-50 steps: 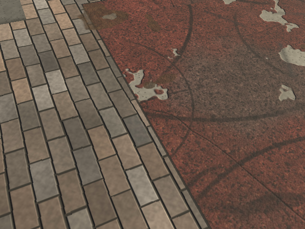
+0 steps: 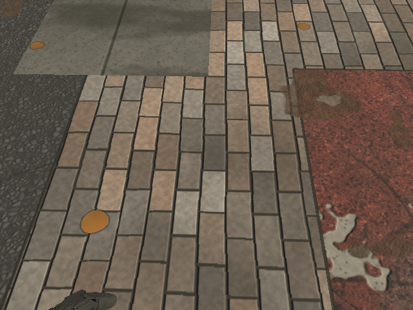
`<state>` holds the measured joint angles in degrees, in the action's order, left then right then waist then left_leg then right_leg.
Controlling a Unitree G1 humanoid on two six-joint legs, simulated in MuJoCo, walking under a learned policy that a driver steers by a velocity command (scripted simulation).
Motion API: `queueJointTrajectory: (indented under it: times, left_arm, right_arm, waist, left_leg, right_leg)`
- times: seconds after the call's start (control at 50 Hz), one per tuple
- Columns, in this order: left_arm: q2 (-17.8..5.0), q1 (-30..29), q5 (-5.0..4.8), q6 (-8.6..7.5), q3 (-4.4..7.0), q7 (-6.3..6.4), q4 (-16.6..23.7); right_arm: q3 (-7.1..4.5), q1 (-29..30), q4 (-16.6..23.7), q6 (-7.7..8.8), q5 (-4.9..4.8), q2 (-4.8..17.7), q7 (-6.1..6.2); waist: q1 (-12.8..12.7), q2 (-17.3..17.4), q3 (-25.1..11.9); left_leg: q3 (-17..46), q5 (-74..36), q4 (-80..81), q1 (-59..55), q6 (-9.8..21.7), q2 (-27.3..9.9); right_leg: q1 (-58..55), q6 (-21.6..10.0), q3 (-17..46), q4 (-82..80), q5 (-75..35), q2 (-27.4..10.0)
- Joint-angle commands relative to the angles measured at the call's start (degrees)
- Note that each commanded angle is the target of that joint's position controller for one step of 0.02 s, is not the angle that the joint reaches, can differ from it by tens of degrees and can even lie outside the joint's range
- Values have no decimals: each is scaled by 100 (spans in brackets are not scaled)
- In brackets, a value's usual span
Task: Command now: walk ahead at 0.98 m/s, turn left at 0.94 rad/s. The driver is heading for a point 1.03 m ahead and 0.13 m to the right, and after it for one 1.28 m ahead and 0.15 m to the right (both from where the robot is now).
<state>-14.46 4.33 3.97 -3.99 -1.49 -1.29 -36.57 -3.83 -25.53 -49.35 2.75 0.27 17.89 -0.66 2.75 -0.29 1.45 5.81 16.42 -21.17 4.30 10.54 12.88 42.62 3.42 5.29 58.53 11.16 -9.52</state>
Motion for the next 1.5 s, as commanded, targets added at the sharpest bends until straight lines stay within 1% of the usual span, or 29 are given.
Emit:
queueJointTrajectory:
  times: [0.02,0.12,0.14,0.18,0.2,0.22,0.24,0.28,0.34,0.46,0.56,0.6,0.62,0.64,0.66,0.7,0.84,0.92,0.96,1.02,1.04,1.06,1.08,1.1,1.14,1.18,1.32,1.42,1.5]
  left_arm:
    - [-444,-707,-117,-3,56,-75,558]
    - [-699,-625,-173,-76,127,2,615]
    - [-922,-71,-187,-90,232,63,450]
    - [-1400,2096,-240,-108,499,274,-119]
    - [-1695,3133,-91,-131,601,386,-343]
    - [-2153,2486,16,-129,716,276,-363]
    - [-1450,1683,-68,-97,683,167,-162]
    - [-793,1376,-84,-115,548,94,-334]
    - [-520,1863,-166,-249,438,81,-913]
    - [-772,1961,-371,-380,468,35,-1164]
    - [-1448,2370,-410,-347,605,40,-1380]
    - [-1587,2304,-362,-245,640,89,-1416]
    - [-1132,2329,-325,-243,538,82,-1286]
    - [-134,3000,-529,-225,350,68,-1057]
    - [-676,2508,-537,-169,453,85,-956]
    - [-698,1716,-432,-83,481,32,-886]
    - [-166,609,-233,356,385,-255,-366]
    - [-263,-250,-274,326,282,-410,-18]
    - [-311,-307,-282,322,265,-434,17]
    - [-800,1251,-191,256,430,-319,-478]
    - [-1021,2539,-163,208,574,-213,-878]
    - [-1191,2641,-343,249,750,-21,-958]
    - [-2006,2129,-182,301,867,5,-816]
    - [-2275,2237,-248,336,1035,8,-544]
    - [-1634,1472,-376,384,906,173,-469]
    - [-1207,1161,-431,320,762,194,-417]
    - [-1241,1234,-394,347,829,157,-394]
    - [-1024,1667,-310,508,782,223,-418]
    - [-1004,1312,-346,441,738,244,-284]
  right_arm:
    - [-240,285,490,187,-42,918,10]
    - [-308,93,397,200,-77,1114,85]
    - [-321,98,361,219,-28,1243,96]
    - [-303,611,380,279,140,1282,65]
    - [-83,658,501,344,213,405,82]
    - [89,-510,747,348,-189,-70,3]
    - [97,-26,519,256,29,445,80]
    - [86,1011,687,195,157,559,-42]
    - [218,1373,983,61,246,193,-203]
    - [460,2903,1705,112,271,166,-383]
    - [370,2725,1566,183,236,432,-240]
    - [162,872,991,212,287,780,-45]
    - [-10,-43,824,226,409,1241,92]
    - [-111,-126,849,239,584,1591,121]
    - [-101,136,890,186,381,1328,97]
    - [27,878,795,253,294,586,65]
    - [142,694,221,527,57,9,35]
    - [109,676,122,566,81,268,98]
    - [69,477,114,571,67,619,151]
    - [-66,590,234,296,95,1047,310]
    - [-83,765,317,217,104,1082,303]
    - [-111,942,310,207,10,944,197]
    - [72,95,720,271,109,269,146]
    - [107,298,1058,300,13,480,204]
    - [189,842,1181,334,106,496,202]
    - [174,863,1109,87,297,506,237]
    - [291,1581,1535,-209,170,167,255]
    - [331,2144,1632,-155,113,269,248]
    - [250,1225,1327,78,159,499,284]
  waist:
    - [4,104,606]
    - [73,308,-88]
    - [-179,362,-512]
    - [-1453,358,-1462]
    - [-1619,-700,-1970]
    - [-550,-2789,-2579]
    - [-606,-1242,-1688]
    - [-611,129,-598]
    - [-348,-297,-61]
    - [-229,-212,647]
    - [-88,-325,33]
    - [813,-429,-1028]
    - [1056,57,-1670]
    - [415,1498,-2511]
    - [493,1177,-2285]
    - [176,421,-651]
    - [-380,498,348]
    - [-422,177,656]
    - [-494,295,549]
    - [-1306,418,-321]
    - [-1788,321,-923]
    - [-1815,-549,-931]
    - [-664,-1413,-1084]
    - [-1034,-673,-2702]
    - [-463,398,-1023]
    - [-87,778,-157]
    - [-192,112,-868]
    - [-716,-373,-602]
    - [-170,-317,-439]
  left_leg:
    - [1408,-1740,1259,1727,533,-1101]
    - [1494,-4447,377,127,86,-1378]
    - [1509,-5344,-290,-190,-38,-1457]
    - [1217,-5190,-2826,400,-203,-1324]
    - [851,-1534,-5021,1520,-197,-928]
    - [422,1006,-6269,3108,-443,-256]
    - [332,359,-6345,3698,-329,-887]
    - [195,-197,-5795,3589,-394,-1225]
    - [357,31,-5219,3633,-436,-1409]
    - [-619,-1558,-2310,3123,-681,-1681]
    - [-884,-1484,-1238,1380,-569,-1141]
    - [-765,-846,-1118,-750,-520,-1098]
    - [373,745,-1120,-2006,-486,-2264]
    - [3219,2640,-306,-3067,-116,-3946]
    - [4054,3004,567,-2469,-107,-3857]
    - [2082,1204,601,-939,-211,-3334]
    - [-928,-1762,1351,240,-597,-2645]
    - [-2029,-3206,1592,286,-828,-2294]
    - [-2283,-5742,1088,-72,-990,-2409]
    - [-2165,-7811,-1391,-496,-1029,-2600]
    - [-1997,-7252,-3164,-31,-1007,-2657]
    - [-2012,-2518,-5450,1110,-1185,-1625]
    - [-1564,1718,-7714,3275,-1497,-1038]
    - [-306,1415,-8358,3999,-1498,-987]
    - [-72,906,-6900,3998,-1363,-1560]
    - [-143,830,-5978,3287,-1483,-1813]
    - [-408,-808,-3351,2350,-1446,-1563]
    - [-319,-1024,-2126,2448,-1270,-1358]
    - [-26,-1948,-307,871,-781,-1445]
  right_leg:
    - [-1106,36,-631,-1443,-1355,425]
    - [-2159,-302,-626,-2856,-1618,954]
    - [-2792,-384,-622,-2806,-1229,1127]
    - [-4913,-565,-548,-2653,-301,826]
    - [-6057,-657,841,-2556,1606,-367]
    - [-6714,-1475,4792,-4178,2414,-1675]
    - [-6001,-1575,4566,-4375,3462,-1324]
    - [-4530,-1479,2741,-4357,2051,-827]
    - [-3745,-1324,1588,-4631,1009,-403]
    - [-2726,-1307,98,-5782,-645,115]
    - [-3833,-1204,-70,-4824,-4456,-90]
    - [-3399,-1038,-169,-2212,-4518,156]
    - [-2282,-1020,-288,-307,-2639,515]
    - [-648,-962,-188,1756,1593,1077]
    - [-168,-1066,11,2259,1161,977]
    - [15,-1016,-87,1799,283,491]
    - [227,-813,-479,1022,-529,121]
    - [-434,-1046,-1183,-836,-1547,445]
    - [-1089,-1238,-1608,-1373,-1624,843]
    - [-2820,-1458,-1775,-1826,-1120,1558]
    - [-4193,-1651,-1366,-2148,-1321,1627]
    - [-5181,-1764,-649,-2923,-1738,1320]
    - [-6451,-2484,1359,-1929,-6504,-158]
    - [-7337,-3454,2982,-2744,-5421,-820]
    - [-5154,-2921,2723,-3781,-3235,-435]
    - [-3410,-2526,1977,-3960,-4140,-7]
    - [-2705,-1535,1064,-3301,-4924,1092]
    - [-3375,-1162,1546,-2996,-3992,921]
    - [-3098,-829,1786,-1998,-3058,1034]
